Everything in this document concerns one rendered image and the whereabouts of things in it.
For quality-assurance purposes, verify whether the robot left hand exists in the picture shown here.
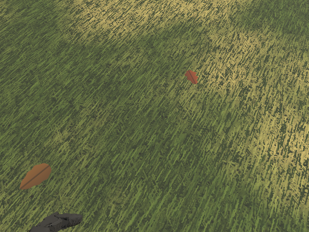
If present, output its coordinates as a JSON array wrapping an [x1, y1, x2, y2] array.
[[27, 212, 83, 232]]

